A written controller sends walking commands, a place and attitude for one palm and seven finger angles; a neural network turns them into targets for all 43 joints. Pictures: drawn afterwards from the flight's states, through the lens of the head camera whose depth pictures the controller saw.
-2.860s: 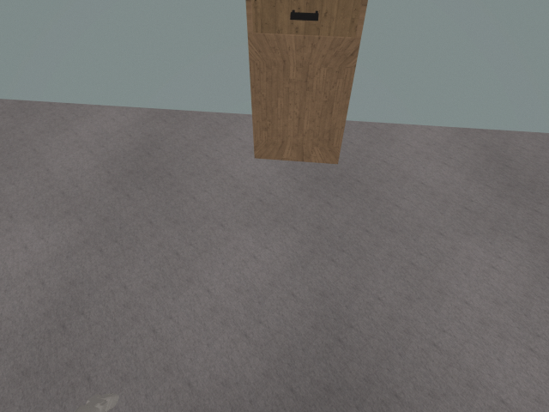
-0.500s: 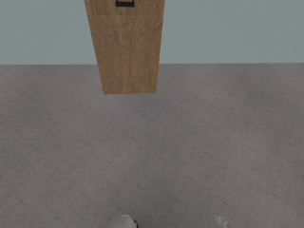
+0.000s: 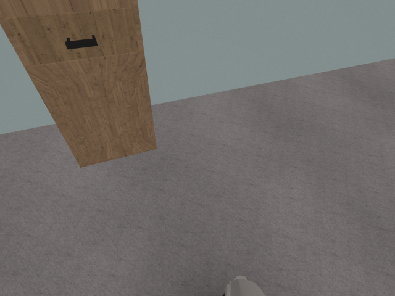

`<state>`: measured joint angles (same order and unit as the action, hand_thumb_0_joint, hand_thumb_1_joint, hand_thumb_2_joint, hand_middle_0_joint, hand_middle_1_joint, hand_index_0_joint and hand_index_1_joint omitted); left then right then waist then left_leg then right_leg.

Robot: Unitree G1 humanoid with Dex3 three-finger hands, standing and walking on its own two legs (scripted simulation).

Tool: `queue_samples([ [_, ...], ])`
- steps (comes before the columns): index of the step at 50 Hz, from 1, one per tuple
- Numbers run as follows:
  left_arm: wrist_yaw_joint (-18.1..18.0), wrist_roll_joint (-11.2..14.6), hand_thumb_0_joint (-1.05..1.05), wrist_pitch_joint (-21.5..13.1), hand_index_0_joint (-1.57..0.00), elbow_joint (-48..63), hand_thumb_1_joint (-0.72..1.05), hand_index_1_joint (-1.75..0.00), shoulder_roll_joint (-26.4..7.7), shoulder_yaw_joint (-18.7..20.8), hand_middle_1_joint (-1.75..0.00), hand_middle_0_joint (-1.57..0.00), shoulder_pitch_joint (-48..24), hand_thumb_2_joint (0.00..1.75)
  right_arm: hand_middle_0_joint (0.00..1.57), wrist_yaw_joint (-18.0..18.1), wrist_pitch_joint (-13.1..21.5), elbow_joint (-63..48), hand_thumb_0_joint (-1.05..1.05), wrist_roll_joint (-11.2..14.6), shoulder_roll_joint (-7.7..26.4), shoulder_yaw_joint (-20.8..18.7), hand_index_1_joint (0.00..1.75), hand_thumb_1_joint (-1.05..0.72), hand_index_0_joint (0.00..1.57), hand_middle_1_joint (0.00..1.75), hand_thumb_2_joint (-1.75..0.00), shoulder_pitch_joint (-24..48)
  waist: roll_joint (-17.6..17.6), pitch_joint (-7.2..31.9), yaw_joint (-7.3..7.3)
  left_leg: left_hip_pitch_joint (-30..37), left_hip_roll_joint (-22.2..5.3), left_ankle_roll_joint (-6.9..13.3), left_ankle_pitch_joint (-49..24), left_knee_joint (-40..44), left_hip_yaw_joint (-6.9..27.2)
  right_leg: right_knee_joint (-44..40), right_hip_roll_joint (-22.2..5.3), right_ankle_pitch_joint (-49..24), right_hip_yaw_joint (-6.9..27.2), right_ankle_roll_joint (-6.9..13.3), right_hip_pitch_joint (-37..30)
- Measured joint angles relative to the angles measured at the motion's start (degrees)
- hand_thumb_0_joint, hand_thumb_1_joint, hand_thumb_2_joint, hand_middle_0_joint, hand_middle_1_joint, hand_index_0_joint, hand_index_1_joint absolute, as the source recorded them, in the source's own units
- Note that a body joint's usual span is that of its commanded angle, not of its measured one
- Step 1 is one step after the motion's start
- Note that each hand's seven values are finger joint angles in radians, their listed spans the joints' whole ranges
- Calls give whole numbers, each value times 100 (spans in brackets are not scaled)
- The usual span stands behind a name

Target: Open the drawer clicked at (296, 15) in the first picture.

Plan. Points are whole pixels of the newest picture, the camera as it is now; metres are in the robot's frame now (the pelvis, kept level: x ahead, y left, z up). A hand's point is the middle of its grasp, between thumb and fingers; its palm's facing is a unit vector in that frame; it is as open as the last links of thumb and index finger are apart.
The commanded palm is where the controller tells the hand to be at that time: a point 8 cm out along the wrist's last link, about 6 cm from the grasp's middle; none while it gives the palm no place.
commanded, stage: walk to a spot facing it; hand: left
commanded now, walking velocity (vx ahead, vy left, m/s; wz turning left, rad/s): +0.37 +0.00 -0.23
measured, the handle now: (81, 41) +0.99 +0.47 +0.01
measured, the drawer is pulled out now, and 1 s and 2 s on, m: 0.00 0.00 0.00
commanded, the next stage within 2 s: turn to face it in 0.42 s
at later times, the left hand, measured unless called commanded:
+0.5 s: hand (141, 262) +0.24 +0.14 -0.18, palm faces +0.05 -0.98 -0.19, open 7.2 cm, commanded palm none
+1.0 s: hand (136, 202) +0.39 +0.18 -0.17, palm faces +0.23 -0.95 -0.23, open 7.4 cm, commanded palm none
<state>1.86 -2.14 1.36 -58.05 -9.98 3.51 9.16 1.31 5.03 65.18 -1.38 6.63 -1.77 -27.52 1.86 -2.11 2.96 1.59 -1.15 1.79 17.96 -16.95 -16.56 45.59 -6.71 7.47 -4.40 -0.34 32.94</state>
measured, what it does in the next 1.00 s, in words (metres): walks ahead: right foot, then left foot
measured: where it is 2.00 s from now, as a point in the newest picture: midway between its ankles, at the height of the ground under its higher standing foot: (187, 251)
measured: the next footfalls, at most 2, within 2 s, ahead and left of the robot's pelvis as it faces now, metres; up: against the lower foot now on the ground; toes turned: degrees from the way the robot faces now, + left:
right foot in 0.14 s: +0.20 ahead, -0.14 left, +0.00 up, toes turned -11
left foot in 0.60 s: +0.42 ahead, +0.09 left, +0.00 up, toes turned +13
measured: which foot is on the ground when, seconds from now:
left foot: down 0.00-0.16, up 0.18-0.58, down 0.60-1.00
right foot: up 0.00-0.12, down 0.14-0.62, up 0.64-1.00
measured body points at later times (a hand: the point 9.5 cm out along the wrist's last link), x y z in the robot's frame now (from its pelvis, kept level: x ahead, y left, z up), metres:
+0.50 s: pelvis +0.23 -0.04 -0.01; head +0.24 -0.04 +0.44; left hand +0.23 +0.19 -0.16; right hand +0.29 -0.29 -0.15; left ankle +0.34 +0.10 -0.70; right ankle +0.16 -0.13 -0.74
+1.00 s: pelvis +0.34 -0.03 -0.01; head +0.36 -0.03 +0.44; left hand +0.38 +0.23 -0.15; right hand +0.45 -0.25 -0.16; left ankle +0.38 +0.08 -0.74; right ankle +0.40 -0.16 -0.71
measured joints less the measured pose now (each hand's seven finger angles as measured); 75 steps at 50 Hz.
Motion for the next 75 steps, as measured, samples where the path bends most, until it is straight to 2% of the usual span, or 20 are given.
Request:
queue_samples([
  [5, 0, 11, 1, -91, -20, 27, 91, -30, 103, -78, -30, -19, -278, 90, 19, -13, -63, 164, 0, -40, -127, 52, 30, -91, 20, 30, -90, -301, -136, -163, 184, 296, -262, -310, 553, -269, -176, -893, 291, 523, -345, 257, -543],
  [7, -1, -1, 1, -244, -20, 72, 91, -30, 121, -102, -30, -19, -340, 90, 20, -30, -107, 260, 0, -10, -191, 66, 30, -91, 20, 30, -90, -431, -178, -203, 164, 189, -479, -413, 923, -962, -174, -1332, 460, 276, -493, 427, -930],
  [9, -49, 25, 1, -434, -20, 93, 91, -30, 144, -92, -30, -20, -378, 90, 20, -70, -214, 345, 0, 59, -247, 79, 30, -91, 20, 30, -90, -358, -206, -294, 89, -499, -724, -347, 969, -2785, 235, -997, 541, 345, -553, 517, -962],
  [11, -94, 81, 1, -518, -20, 66, 91, -30, 162, -98, -30, -20, -303, 90, 20, -85, -282, 341, 1, 94, -252, 55, 30, -91, 20, 30, -90, -165, -179, -329, 29, -1335, -660, -264, 892, -4566, 814, -952, 577, 718, -578, 527, -1220],
  [14, -247, 196, -2, -615, -21, 46, 94, -30, 132, 44, -30, -20, -82, 89, 20, -68, -347, 150, 1, 66, -157, -37, 30, -91, 20, 30, -90, 240, -216, -214, -71, -2366, -692, -233, 352, -5453, 1180, -1432, 678, 760, -623, 433, -1724],
  [18, -296, 93, -3, -617, -21, -123, 95, -30, -29, 7, -30, -20, 228, 90, 19, -78, -376, -262, 1, 8, 69, -142, 29, -91, 20, 30, -90, 869, -311, -29, -83, -3253, -816, -306, -183, -4953, 1244, -2000, 757, 756, -668, 441, -2253],
  [21, -281, 72, -2, -583, -20, -293, 94, -30, -25, -52, -30, -20, 493, 90, 19, -84, -395, -483, 1, -17, 257, -207, 29, -93, 20, 30, -90, 1248, -353, 71, -99, -3512, -842, -352, -562, -4203, 1209, -2252, 767, 854, -712, 374, -2596],
  [29, -255, 47, 0, -530, -20, -573, 92, -30, 62, -175, -30, -20, 1109, 90, 19, -234, -345, -725, 1, 1, 478, -155, 29, -93, 19, 30, -90, 1800, -164, -41, -417, -2924, -566, -159, -832, -2140, 924, -2143, 605, 1600, -945, 27, -3374],
  [31, -255, 80, 0, -454, -20, -640, 91, -30, 71, -189, -30, -20, 1241, 90, 19, -221, -266, -797, 1, -33, 469, -119, 29, -92, 19, 30, -90, 1853, -61, -110, -424, -2636, -371, 50, -944, -1875, 851, -1319, 377, 1972, -972, -78, -3217],
  [33, -249, 149, 1, -316, -20, -640, 91, -30, 41, -199, -30, -20, 1182, 90, 19, -183, -209, -875, 0, -8, 413, -58, 29, -92, 19, 30, -90, 1907, 27, -235, -437, -2626, -257, 211, -606, -2131, 845, 503, 307, 2395, -577, -125, -2514],
  [35, -263, 159, 1, -223, -20, -568, 91, -30, 2, -184, -30, -20, 1044, 90, 19, -134, -200, -893, 0, 25, 349, 0, 29, -92, 20, 30, -90, 1902, 33, -314, -447, -2473, -190, 238, -516, -2030, 877, 1879, 369, 2398, -260, -154, -1817],
  [37, -258, 141, 1, -176, -20, -434, 91, -30, -33, -140, -30, -20, 839, 90, 19, -87, -224, -883, 0, 39, 284, 33, 29, -91, 20, 30, -90, 1846, 5, -356, -439, -2294, -108, 194, -637, -1738, 952, 2380, 337, 2120, -110, -217, -1266],
  [44, -276, 98, 1, -46, -20, 158, 91, -30, -99, -19, -30, -20, 276, 90, 20, -74, -456, -815, 0, 43, 329, -41, 30, -94, 20, 30, -90, 1684, -69, -224, -374, -1985, 135, 192, -916, -1067, 1216, 1470, 119, 1453, 242, -395, -457],
  [52, -305, 112, 1, -11, -20, 440, 91, -30, -85, -24, -30, -20, 71, 90, 20, -124, -652, -888, 0, 0, 383, -133, 30, -91, 20, 30, -90, 1538, -272, -20, -187, -2067, 167, -55, -777, -1287, 1580, -651, 379, 1211, 146, -376, -1321],
  [53, -306, 108, 1, -52, -20, 483, 91, -30, -94, -44, -30, -20, 106, 90, 20, -133, -669, -902, 0, 17, 388, -146, 30, -91, 20, 30, -90, 1503, -256, 23, -193, -2138, 197, -108, -706, -1427, 1603, -1135, 387, 980, 133, -352, -1562],
  [57, -318, 54, 1, -114, -20, 487, 91, -30, 49, -165, -30, -20, 190, 90, 20, -139, -807, -897, 0, 43, 522, -241, 30, -91, 20, 30, -90, 1491, -447, 18, -182, -2669, 209, -275, 607, -3092, 1734, -1209, 407, 896, -123, 115, -1701],
  [60, -333, 66, 1, -103, -21, 465, 91, -30, 122, -197, -30, -20, 305, 90, 19, -161, -863, -865, 0, 27, 586, -274, 30, -91, 20, 30, -90, 1486, -428, 22, -196, -2924, 133, -381, 539, -4278, 1650, -1476, 335, 802, -269, 177, -1885],
  [62, -337, 70, 1, -109, -21, 432, 91, -30, 145, -205, -30, -20, 365, 90, 19, -166, -870, -842, 0, 30, 611, -279, 30, -91, 20, 30, -90, 1475, -399, 9, -203, -2919, 44, -451, 422, -4556, 1636, -1621, 298, 736, -367, 182, -1972],
  [68, -312, 32, 1, -174, -21, 298, 92, -30, 69, -177, -30, -20, 550, 90, 19, -175, -914, -719, 0, 21, 617, -234, 29, -91, 20, 30, -90, 1497, -273, -51, -365, -2372, -170, -525, 589, -3689, 1536, -1798, 192, 667, -628, 155, -2046],
  [75, -231, 9, 1, -200, -21, -120, 91, -30, -124, -97, -30, -20, 1031, 90, 19, -237, -719, -734, 1, 30, 503, -122, 29, -91, 20, 30, -90, 1622, -36, -1, -631, -1547, -162, -324, 612, -1900, 1189, -1777, 25, 694, -786, -57, -2030],
])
